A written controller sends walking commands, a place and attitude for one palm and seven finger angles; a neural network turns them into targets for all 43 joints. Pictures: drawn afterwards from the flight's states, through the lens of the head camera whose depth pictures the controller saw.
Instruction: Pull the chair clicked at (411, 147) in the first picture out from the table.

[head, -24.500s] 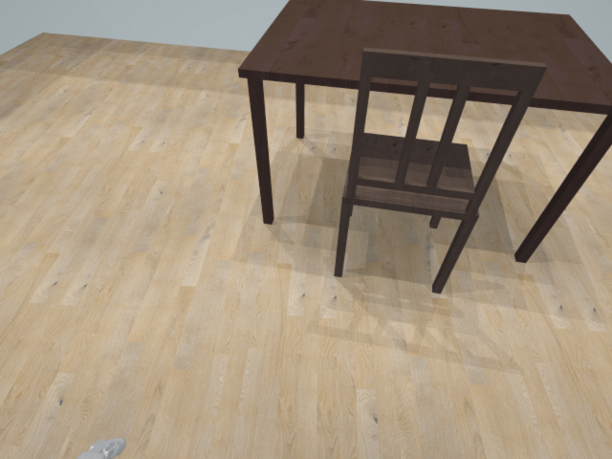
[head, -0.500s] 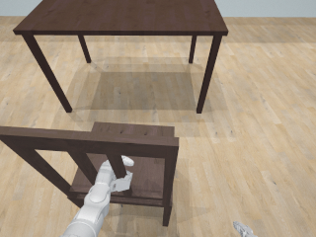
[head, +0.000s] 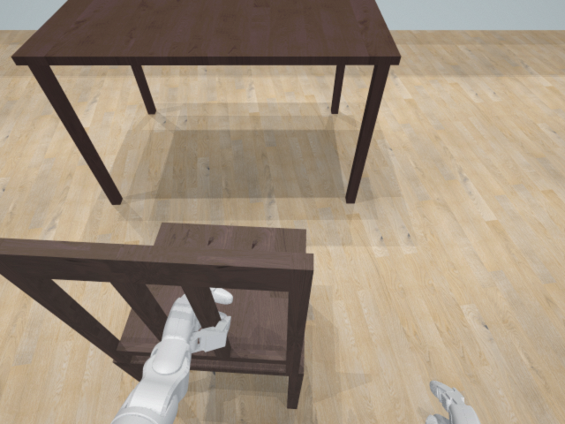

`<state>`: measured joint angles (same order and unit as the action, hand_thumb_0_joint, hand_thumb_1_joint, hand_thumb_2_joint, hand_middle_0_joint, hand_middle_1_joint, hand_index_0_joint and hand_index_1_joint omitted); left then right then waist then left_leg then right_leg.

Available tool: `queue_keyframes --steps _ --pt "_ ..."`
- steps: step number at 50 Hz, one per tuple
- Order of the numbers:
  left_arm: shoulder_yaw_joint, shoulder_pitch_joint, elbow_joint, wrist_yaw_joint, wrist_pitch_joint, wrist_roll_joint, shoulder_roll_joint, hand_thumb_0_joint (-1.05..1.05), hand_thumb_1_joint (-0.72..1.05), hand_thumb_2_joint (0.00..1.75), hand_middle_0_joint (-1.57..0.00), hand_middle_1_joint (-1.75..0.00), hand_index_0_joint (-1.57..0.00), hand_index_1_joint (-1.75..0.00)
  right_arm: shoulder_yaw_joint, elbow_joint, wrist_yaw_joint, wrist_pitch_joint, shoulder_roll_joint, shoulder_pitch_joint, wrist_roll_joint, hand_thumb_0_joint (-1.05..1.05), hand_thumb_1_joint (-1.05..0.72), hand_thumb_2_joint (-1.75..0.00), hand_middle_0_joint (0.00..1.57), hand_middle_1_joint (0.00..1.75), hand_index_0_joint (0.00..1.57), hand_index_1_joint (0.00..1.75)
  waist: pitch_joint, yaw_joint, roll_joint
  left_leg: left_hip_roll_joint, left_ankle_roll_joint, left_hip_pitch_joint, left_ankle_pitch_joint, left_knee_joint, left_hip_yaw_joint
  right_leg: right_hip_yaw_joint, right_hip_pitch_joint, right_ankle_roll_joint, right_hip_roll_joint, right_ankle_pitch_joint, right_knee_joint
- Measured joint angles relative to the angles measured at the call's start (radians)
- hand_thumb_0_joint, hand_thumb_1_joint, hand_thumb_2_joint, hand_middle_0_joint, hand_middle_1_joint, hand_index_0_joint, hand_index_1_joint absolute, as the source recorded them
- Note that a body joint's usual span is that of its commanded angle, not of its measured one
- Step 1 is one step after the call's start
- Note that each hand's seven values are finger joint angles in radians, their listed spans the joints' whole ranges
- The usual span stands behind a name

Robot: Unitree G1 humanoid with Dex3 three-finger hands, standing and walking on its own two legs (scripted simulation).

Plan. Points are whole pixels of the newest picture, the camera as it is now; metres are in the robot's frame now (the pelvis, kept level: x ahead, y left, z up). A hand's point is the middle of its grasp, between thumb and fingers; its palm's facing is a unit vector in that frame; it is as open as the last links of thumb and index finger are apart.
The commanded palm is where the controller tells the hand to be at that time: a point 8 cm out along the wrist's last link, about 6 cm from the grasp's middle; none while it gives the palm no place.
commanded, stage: open the thumb and straighten the fingers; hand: left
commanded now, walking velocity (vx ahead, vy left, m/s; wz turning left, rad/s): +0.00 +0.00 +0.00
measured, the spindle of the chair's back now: (156, 320) +0.29 +0.23 -0.09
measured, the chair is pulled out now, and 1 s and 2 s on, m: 0.61 0.61 0.61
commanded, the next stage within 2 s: draw the fingers out of the gap in 0.72 s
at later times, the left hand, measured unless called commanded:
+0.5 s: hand (212, 327) +0.27 +0.12 -0.07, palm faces -0.03 -0.99 -0.13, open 14.6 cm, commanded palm +0.25 +0.19 -0.05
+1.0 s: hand (204, 344) +0.25 +0.13 -0.08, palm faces -0.02 -0.99 -0.13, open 17.4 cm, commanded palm +0.22 +0.19 -0.05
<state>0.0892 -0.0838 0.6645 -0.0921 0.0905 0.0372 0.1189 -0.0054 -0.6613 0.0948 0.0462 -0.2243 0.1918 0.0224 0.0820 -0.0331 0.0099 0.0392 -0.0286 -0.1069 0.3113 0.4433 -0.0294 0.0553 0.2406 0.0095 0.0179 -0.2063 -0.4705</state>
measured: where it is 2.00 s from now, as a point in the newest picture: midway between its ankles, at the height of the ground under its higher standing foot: outside the picture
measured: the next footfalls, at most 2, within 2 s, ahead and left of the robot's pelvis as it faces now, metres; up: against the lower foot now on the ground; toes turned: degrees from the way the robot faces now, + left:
none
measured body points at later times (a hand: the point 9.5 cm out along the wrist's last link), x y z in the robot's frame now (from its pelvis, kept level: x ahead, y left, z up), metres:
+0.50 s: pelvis +0.00 +0.01 -0.03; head +0.05 -0.01 +0.42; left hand +0.27 +0.18 -0.06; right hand +0.14 -0.24 -0.14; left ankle -0.05 +0.13 -0.74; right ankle +0.03 -0.11 -0.74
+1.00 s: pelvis +0.01 +0.00 -0.04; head +0.06 -0.01 +0.41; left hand +0.24 +0.19 -0.06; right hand +0.17 -0.25 -0.13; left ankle -0.05 +0.13 -0.74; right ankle +0.03 -0.11 -0.74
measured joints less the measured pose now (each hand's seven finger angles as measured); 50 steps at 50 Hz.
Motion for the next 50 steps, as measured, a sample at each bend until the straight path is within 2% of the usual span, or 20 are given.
queue_keyframes --steps 3,7,10,14,18,23,30,36,44,50 --pt "-0.007 0.022 -0.014 0.005 0.0 0.022 0.004 0.12 0.58 0.77 -0.3 -1.3 -0.5 -1.45 -0.006 -0.003 -0.027 -0.006 -0.001 0.013 0.027 0.01 -0.9 -0.9 0.2 0.3 0.2 0.3 -0.057 -0.021 -0.008 -0.008 0.002 -0.067 0.009 0.033 0.01 0.008 0.064 -0.001 0.011 -0.014 -0.036" --pt "-0.034 0.045 -0.076 0.025 -0.007 0.034 0.016 0.09 0.48 0.72 -0.35 -1.34 -0.5 -1.45 -0.003 0.003 -0.053 -0.035 -0.006 0.023 0.03 0.01 -0.9 -0.9 0.2 0.3 0.2 0.3 -0.091 -0.029 -0.016 -0.011 0.005 -0.154 0.039 0.106 0.01 0.005 0.149 -0.002 0.016 -0.04 -0.103" --pt "-0.036 0.057 -0.128 0.034 -0.015 0.026 0.028 0.06 0.32 0.63 -0.39 -1.37 -0.5 -1.45 0.005 0.016 -0.062 -0.054 -0.017 0.034 0.025 0.01 -0.9 -0.9 0.2 0.3 0.2 0.3 -0.105 -0.027 -0.007 -0.014 0.008 -0.211 0.06 0.157 0.008 0.002 0.204 -0.004 0.021 -0.056 -0.148" --pt "-0.044 0.055 -0.164 0.044 -0.053 0.03 0.032 0.03 0.01 0.47 -0.42 -1.35 -0.49 -1.41 0.011 0.022 -0.064 -0.067 -0.033 0.038 0.022 0.01 -0.9 -0.9 0.2 0.3 0.2 0.3 -0.118 -0.025 0.017 -0.02 0.014 -0.271 0.085 0.214 0.008 -0.001 0.262 -0.01 0.029 -0.077 -0.198" --pt "-0.038 0.065 -0.208 0.048 -0.094 0.043 0.021 0.01 -0.25 0.34 -0.4 -1.24 -0.44 -1.28 0.014 0.028 -0.058 -0.08 -0.038 0.046 0.02 0.01 -0.9 -0.9 0.2 0.3 0.2 0.3 -0.133 -0.018 0.036 -0.027 0.019 -0.312 0.104 0.253 0.008 -0.004 0.304 -0.016 0.038 -0.096 -0.238" --pt "-0.024 0.104 -0.271 0.04 -0.128 0.038 0.001 0.0 -0.43 0.25 -0.33 -0.99 -0.35 -1.0 0.011 0.037 -0.054 -0.093 -0.03 0.056 0.015 0.02 -0.9 -0.9 0.2 0.3 0.2 0.3 -0.159 -0.012 0.042 -0.033 0.021 -0.342 0.127 0.289 0.008 -0.006 0.337 -0.019 0.045 -0.123 -0.281" --pt "-0.028 0.126 -0.314 0.036 -0.17 0.02 0.01 -0.01 -0.51 0.21 -0.18 -0.54 -0.19 -0.54 -0.005 0.061 -0.044 -0.098 -0.022 0.045 0.011 0.02 -0.9 -0.9 0.2 0.3 0.2 0.3 -0.168 -0.012 0.026 -0.031 0.017 -0.374 0.155 0.337 0.017 0.002 0.367 -0.015 0.046 -0.153 -0.331" --pt "-0.031 0.146 -0.369 0.045 -0.194 0.033 0.031 -0.01 -0.53 0.2 -0.07 -0.21 -0.07 -0.21 -0.002 0.079 -0.034 -0.11 -0.031 0.037 0.011 0.01 -0.9 -0.9 0.2 0.3 0.2 0.3 -0.167 -0.016 0.031 -0.026 0.012 -0.393 0.166 0.359 0.03 0.014 0.377 -0.011 0.043 -0.163 -0.342" --pt "-0.036 0.172 -0.415 0.06 -0.211 0.032 0.036 -0.02 -0.54 0.2 -0.02 -0.05 -0.02 -0.05 -0.003 0.092 -0.03 -0.105 -0.041 0.04 0.01 0.01 -0.9 -0.9 0.2 0.3 0.2 0.3 -0.182 -0.017 0.028 -0.024 0.009 -0.409 0.179 0.378 0.037 0.021 0.392 -0.008 0.043 -0.178 -0.362" --pt "-0.022 0.31 -0.532 0.06 -0.23 0.028 0.034 -0.01 -0.54 0.2 -0.02 -0.02 -0.01 -0.02 0.0 0.131 -0.035 -0.1 -0.039 0.057 0.015 0.02 -0.9 -0.9 0.2 0.3 0.2 0.3 -0.198 -0.02 0.035 -0.021 0.008 -0.414 0.191 0.389 0.035 0.02 0.398 -0.008 0.04 -0.189 -0.373"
